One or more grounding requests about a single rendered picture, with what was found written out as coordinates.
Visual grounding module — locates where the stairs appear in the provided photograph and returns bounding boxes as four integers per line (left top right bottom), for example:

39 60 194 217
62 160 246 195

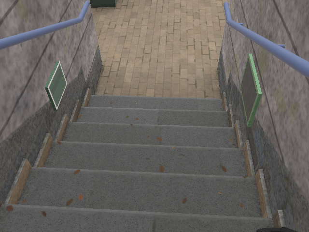
0 95 274 232

